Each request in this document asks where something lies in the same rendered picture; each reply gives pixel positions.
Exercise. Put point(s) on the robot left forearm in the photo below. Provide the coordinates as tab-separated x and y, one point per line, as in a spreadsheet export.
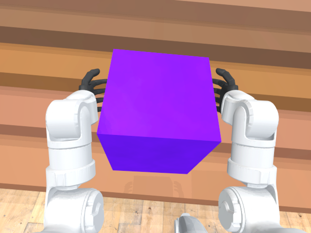
68	127

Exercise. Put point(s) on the left robot upper arm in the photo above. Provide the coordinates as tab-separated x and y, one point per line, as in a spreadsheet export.
79	210

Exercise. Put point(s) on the robot left hand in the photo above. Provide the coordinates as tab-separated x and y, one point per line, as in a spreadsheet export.
89	85

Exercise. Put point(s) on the carton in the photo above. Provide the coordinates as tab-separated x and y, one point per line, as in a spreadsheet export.
159	112

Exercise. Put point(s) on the robot right hand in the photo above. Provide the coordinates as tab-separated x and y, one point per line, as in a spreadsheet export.
225	86

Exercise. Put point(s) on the robot right forearm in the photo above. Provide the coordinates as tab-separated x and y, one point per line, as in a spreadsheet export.
254	126

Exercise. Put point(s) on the robot right thigh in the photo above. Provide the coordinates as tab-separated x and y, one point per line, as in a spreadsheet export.
188	224

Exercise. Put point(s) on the right robot upper arm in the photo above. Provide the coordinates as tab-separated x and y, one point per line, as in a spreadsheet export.
244	209

